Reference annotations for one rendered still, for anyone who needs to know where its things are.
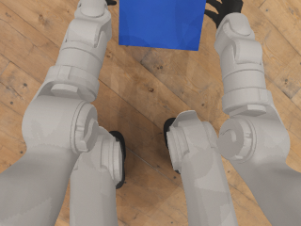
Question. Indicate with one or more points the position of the right robot shin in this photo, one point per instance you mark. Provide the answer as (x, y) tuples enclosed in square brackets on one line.
[(192, 114)]

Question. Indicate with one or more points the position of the right robot hand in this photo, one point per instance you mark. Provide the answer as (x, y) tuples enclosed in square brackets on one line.
[(223, 9)]

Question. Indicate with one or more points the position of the robot right forearm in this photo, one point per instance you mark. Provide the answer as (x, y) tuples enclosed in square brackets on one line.
[(242, 70)]

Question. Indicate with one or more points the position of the carton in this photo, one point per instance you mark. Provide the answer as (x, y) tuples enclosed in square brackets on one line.
[(167, 24)]

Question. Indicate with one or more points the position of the right robot upper arm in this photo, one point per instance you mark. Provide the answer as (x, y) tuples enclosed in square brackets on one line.
[(257, 148)]

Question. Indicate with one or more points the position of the left robot upper arm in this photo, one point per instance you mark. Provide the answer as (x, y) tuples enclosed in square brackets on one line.
[(56, 131)]

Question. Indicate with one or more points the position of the robot right thigh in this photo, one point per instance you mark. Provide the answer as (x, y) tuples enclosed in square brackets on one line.
[(204, 180)]

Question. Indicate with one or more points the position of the robot left forearm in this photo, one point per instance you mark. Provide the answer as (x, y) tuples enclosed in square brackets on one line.
[(80, 58)]

